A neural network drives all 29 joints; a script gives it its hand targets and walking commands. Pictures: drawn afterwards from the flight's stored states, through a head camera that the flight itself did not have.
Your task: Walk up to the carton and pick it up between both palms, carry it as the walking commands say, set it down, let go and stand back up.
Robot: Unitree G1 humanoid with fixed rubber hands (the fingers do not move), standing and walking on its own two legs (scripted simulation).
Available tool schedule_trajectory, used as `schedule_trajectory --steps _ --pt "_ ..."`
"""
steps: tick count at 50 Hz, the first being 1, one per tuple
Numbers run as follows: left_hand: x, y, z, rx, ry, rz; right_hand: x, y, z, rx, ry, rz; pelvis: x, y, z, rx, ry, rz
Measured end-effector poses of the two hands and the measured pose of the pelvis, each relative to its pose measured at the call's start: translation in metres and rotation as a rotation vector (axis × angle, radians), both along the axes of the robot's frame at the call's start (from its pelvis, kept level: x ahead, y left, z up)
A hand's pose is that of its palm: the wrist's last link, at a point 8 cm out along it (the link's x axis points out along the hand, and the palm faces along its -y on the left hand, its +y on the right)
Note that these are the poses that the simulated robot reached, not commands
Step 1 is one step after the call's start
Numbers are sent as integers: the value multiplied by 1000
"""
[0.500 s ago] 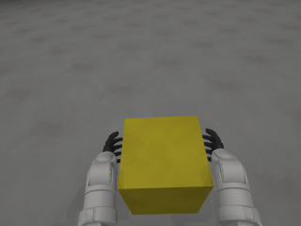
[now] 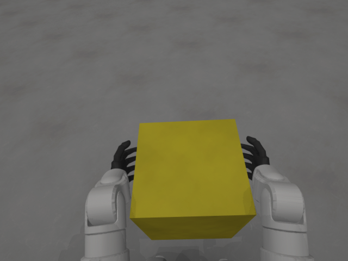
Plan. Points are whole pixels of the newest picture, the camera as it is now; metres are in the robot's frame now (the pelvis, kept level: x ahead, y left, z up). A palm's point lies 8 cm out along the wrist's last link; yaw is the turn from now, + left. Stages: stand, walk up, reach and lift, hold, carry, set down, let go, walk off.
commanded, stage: carry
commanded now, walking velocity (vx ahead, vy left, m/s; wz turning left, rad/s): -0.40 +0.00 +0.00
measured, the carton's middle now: (189, 185) +0.29 +0.01 +0.01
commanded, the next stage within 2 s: none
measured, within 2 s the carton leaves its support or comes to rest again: neither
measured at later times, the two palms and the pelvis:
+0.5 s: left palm out of the picture +0.05 +0.17 +0.10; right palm out of the picture +0.07 -0.13 +0.11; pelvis -0.20 +0.00 +0.03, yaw +3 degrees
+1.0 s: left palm out of the picture -0.15 +0.09 +0.12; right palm out of the picture -0.17 -0.21 +0.10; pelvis -0.44 -0.04 +0.03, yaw +0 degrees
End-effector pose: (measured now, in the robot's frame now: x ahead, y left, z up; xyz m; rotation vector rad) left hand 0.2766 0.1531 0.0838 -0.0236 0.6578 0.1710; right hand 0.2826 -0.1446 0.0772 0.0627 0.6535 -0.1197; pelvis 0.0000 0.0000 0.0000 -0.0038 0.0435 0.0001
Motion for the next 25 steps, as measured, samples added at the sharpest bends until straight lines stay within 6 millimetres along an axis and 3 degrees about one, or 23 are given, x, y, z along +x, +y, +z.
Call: schedule_trajectory --steps 5,12,19,22,25 --pt "-37 -15 12 -1 30 0 -39 -15 11 15 31 -13 -36 -12 11 46 0 33" --pt "-88 -15 36 11 14 12 -87 -15 30 37 12 -12 -84 -12 20 75 17 39" --pt "-156 5 19 -47 29 28 -151 5 31 -28 28 7 -149 -1 12 61 16 37" --pt "-194 12 11 -70 79 30 -186 13 29 -59 75 19 -174 4 20 11 5 44" --pt "-222 18 15 -88 80 48 -210 19 37 -73 79 37 -197 3 27 -30 5 50"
